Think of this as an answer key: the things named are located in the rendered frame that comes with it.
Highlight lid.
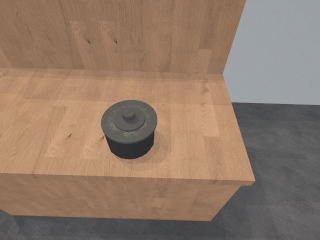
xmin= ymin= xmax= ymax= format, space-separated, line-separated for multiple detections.
xmin=101 ymin=100 xmax=158 ymax=144

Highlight knob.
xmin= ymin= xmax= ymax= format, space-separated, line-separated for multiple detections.
xmin=122 ymin=107 xmax=136 ymax=121

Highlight table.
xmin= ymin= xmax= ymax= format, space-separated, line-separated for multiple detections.
xmin=0 ymin=0 xmax=256 ymax=222

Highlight pot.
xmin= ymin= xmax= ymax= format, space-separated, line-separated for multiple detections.
xmin=105 ymin=131 xmax=155 ymax=159

